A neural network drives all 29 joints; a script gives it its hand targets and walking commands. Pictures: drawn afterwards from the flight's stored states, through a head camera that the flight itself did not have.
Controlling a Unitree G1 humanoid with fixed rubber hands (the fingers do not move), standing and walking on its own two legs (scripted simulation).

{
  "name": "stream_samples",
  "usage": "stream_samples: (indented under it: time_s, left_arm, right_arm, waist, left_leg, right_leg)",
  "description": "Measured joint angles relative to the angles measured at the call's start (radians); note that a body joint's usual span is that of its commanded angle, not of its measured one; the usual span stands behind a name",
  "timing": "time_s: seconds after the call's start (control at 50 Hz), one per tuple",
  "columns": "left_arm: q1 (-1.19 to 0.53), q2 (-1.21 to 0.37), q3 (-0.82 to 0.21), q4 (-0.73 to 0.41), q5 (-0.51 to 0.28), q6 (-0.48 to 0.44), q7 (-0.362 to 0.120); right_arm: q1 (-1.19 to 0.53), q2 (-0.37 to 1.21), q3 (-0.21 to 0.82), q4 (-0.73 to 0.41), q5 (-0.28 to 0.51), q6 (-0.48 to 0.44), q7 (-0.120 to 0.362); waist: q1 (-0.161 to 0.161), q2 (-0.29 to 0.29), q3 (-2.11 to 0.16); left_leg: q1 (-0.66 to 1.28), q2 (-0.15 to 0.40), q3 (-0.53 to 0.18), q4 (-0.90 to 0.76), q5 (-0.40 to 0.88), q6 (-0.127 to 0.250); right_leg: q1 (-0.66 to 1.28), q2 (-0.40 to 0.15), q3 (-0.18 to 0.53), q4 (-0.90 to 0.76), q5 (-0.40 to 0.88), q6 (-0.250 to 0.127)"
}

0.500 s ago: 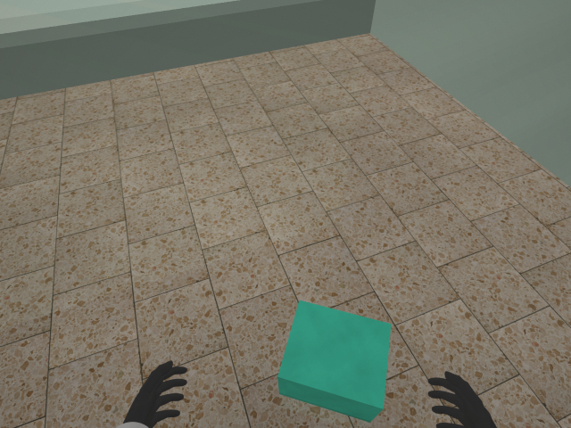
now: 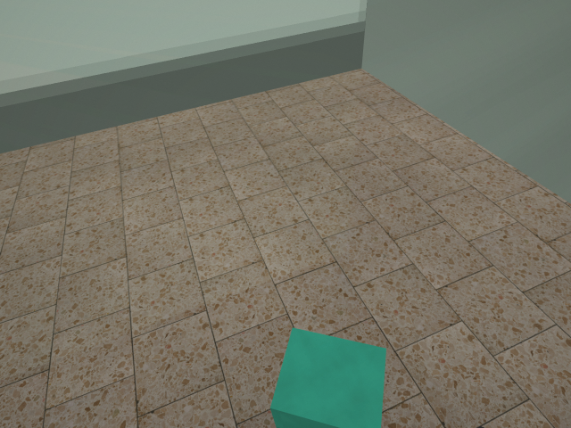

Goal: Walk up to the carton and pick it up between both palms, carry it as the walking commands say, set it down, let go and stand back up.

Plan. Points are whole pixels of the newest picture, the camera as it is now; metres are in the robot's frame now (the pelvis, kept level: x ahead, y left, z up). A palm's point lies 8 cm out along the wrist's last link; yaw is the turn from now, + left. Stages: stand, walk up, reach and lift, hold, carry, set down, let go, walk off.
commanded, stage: stand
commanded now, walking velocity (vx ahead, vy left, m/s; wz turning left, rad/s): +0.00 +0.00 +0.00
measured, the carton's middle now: (330, 389) +0.42 -0.06 -0.66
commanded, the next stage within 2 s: none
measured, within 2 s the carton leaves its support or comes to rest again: neither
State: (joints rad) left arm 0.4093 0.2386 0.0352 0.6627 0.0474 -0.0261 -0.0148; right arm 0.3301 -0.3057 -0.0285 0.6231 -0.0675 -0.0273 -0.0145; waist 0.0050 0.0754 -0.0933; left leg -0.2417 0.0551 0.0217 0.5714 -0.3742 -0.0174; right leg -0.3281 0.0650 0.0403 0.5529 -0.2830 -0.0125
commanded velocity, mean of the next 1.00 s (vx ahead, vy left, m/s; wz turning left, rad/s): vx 0.00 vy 0.00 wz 0.00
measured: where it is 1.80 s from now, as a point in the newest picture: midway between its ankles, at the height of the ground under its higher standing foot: outside the picture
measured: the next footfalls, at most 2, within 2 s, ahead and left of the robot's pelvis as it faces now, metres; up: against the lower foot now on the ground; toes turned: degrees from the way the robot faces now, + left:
none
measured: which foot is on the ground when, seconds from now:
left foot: down 0.00-1.00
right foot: down 0.00-1.00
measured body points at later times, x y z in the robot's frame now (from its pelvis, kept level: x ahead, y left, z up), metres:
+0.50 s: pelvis +0.03 -0.01 -0.01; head +0.02 -0.01 +0.44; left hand +0.10 +0.23 -0.13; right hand +0.06 -0.28 -0.14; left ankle -0.06 +0.13 -0.73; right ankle +0.00 -0.11 -0.73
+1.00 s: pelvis +0.01 +0.01 +0.00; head +0.00 +0.00 +0.45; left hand +0.05 +0.24 -0.14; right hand -0.04 -0.25 -0.15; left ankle -0.06 +0.13 -0.73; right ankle +0.00 -0.11 -0.73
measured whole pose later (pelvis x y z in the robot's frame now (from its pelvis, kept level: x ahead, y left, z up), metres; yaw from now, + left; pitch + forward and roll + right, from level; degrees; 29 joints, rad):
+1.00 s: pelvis +0.01 +0.01 +0.00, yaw -6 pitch +3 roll +1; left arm 0.45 0.15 0.04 0.82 0.03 0.00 0.03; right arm 0.41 -0.24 -0.02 0.97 -0.03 0.01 -0.05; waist -0.02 0.02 -0.09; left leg -0.18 0.05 0.15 0.54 -0.41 -0.01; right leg -0.35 0.08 0.16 0.62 -0.32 -0.01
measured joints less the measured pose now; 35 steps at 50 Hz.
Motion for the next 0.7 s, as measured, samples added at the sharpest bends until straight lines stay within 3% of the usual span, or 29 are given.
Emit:
stream_samples:
  time_s: [0.3, 0.7]
  left_arm:
    - [0.005, -0.065, -0.021, 0.072, -0.013, -0.038, 0.010]
    - [0.036, -0.063, 0.012, 0.126, -0.015, 0.015, 0.040]
  right_arm:
    - [0.041, 0.021, 0.019, 0.147, 0.039, -0.022, -0.029]
    - [0.067, 0.048, 0.016, 0.260, 0.036, 0.027, -0.047]
  waist:
    - [-0.014, -0.030, -0.071]
    - [-0.016, -0.051, -0.022]
  left_leg:
    - [0.015, 0.028, 0.046, -0.002, -0.073, -0.028]
    - [0.043, 0.006, 0.097, -0.001, -0.065, -0.004]
  right_leg:
    - [-0.031, 0.034, 0.039, 0.054, -0.067, -0.029]
    - [-0.035, 0.022, 0.090, 0.092, -0.063, -0.011]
